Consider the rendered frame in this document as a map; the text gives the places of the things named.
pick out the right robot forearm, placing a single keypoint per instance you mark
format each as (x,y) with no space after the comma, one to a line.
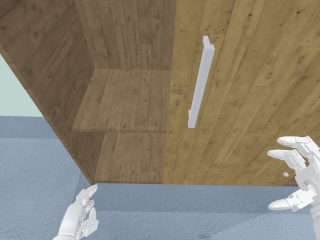
(315,212)

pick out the right robot hand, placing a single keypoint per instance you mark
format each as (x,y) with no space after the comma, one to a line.
(307,194)

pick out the left robot hand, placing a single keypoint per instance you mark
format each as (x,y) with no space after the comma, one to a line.
(76,213)

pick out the handle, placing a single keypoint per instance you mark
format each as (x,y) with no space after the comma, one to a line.
(205,64)

